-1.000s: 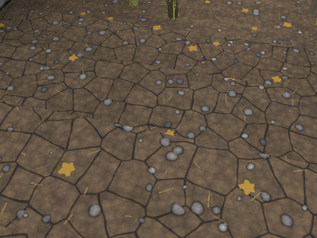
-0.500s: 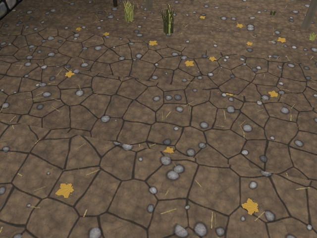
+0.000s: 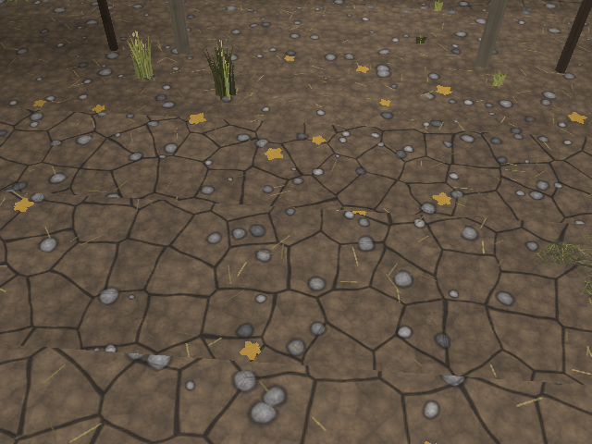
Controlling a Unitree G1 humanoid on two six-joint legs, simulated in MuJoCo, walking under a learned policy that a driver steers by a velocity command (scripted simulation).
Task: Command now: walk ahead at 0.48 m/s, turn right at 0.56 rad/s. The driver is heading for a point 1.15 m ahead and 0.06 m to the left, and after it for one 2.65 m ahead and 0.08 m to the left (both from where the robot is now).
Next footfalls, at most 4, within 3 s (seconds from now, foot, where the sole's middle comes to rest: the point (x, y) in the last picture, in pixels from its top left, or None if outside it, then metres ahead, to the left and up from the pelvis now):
0.16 left None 0.26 0.15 -0.89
0.56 right None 0.51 -0.16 -0.89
1.06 left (291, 396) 0.69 0.10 -0.89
1.48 right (353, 331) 1.01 -0.06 -1.06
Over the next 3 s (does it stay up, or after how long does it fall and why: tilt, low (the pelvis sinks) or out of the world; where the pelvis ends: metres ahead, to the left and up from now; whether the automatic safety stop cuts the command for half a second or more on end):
stays up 1.16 0.12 -0.29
